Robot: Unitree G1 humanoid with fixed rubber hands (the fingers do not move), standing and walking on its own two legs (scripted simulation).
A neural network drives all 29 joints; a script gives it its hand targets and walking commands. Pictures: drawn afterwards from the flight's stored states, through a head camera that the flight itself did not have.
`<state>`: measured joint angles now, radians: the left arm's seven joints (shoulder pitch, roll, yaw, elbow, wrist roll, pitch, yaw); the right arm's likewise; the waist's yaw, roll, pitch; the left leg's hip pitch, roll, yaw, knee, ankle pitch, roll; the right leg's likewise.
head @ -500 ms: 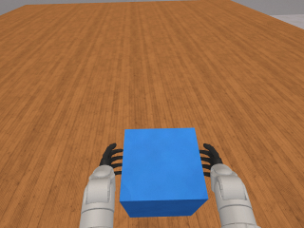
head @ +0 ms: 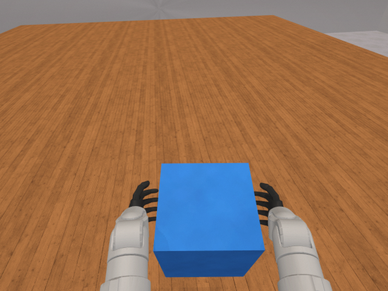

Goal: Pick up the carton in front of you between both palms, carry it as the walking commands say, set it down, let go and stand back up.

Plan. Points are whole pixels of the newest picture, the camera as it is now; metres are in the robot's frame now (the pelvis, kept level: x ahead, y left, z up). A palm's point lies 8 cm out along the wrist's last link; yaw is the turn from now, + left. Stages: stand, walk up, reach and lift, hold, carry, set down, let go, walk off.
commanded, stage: hold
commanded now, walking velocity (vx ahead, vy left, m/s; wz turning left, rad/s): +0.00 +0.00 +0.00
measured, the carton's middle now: (204, 223) +0.34 +0.00 -0.04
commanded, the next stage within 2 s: set down in 0.04 s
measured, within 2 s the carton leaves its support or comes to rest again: neither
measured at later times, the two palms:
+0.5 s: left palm (149, 217) +0.35 +0.14 -0.03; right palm (261, 215) +0.36 -0.15 -0.04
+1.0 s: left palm (163, 239) +0.39 +0.12 -0.20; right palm (254, 233) +0.41 -0.17 -0.21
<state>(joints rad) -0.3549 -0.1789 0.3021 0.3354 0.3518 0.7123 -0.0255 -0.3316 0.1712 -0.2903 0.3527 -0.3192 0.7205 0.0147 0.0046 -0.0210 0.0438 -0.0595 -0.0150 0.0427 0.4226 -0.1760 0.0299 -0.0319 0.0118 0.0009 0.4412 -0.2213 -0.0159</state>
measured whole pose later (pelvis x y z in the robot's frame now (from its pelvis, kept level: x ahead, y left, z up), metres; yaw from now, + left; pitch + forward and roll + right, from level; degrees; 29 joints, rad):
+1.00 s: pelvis -0.04 -0.02 -0.14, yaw -1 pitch +36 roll +2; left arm -0.80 -0.24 0.59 0.42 0.32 0.28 0.05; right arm -0.87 0.04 -0.45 0.62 -0.30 0.29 0.02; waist 0.04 -0.01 -0.07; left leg -1.47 -0.02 0.00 1.21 -0.36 -0.01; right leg -1.47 0.04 0.00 1.25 -0.41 -0.04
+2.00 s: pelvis -0.07 -0.02 -0.36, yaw +1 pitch +42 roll +7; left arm -1.31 -0.11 0.62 0.59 0.12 0.28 0.21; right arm -1.63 -0.38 -0.04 1.11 -0.08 0.28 -0.03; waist 0.09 0.01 0.29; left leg -2.17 -0.05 0.02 1.99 -0.55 -0.07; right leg -2.21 0.08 0.02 2.07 -0.58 -0.06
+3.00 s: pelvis -0.06 -0.02 -0.40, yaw +4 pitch +39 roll +8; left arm -1.46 0.01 0.72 0.84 0.15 0.24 0.08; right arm -1.68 -0.37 -0.24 1.13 -0.26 0.24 0.11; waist 0.07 0.07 0.35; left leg -2.24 -0.10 0.04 2.14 -0.60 -0.09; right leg -2.27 0.03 0.03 2.26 -0.67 -0.07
